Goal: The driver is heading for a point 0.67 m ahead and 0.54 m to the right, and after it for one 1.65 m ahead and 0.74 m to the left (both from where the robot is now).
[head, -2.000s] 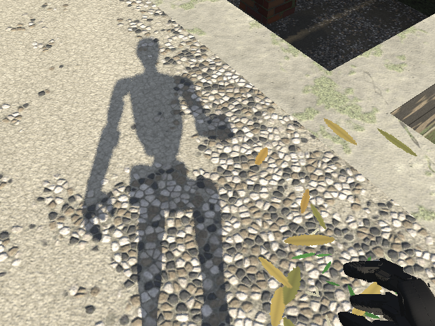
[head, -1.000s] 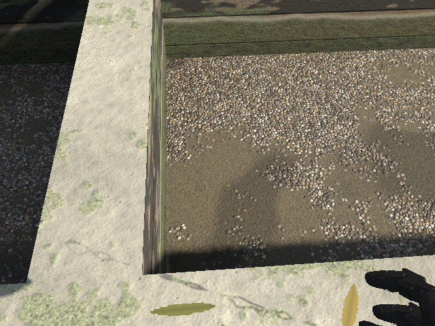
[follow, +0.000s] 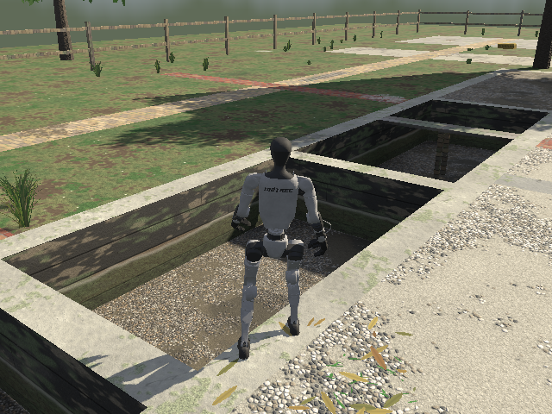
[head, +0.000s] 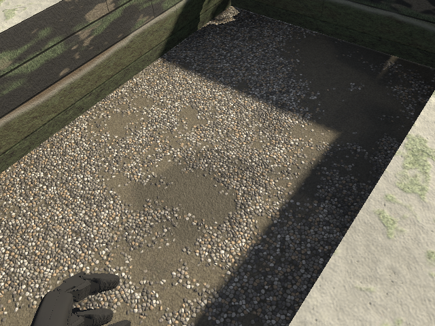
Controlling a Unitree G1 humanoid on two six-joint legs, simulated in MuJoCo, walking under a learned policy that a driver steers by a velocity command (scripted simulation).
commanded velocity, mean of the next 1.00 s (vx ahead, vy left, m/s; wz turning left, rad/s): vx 0.31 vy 0.00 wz -0.74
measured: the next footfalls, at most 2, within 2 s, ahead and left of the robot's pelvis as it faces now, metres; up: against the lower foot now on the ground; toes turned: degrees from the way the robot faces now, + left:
left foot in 0.14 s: +0.00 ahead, +0.08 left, +0.00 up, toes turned -3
right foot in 0.50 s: +0.13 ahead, -0.31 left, +0.01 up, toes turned -24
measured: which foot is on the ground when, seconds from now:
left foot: up 0.00-0.12, down 0.14-0.50, up 0.52-0.84, down 0.86-1.00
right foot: down 0.00-0.16, up 0.18-0.48, down 0.50-0.84, up 0.86-1.00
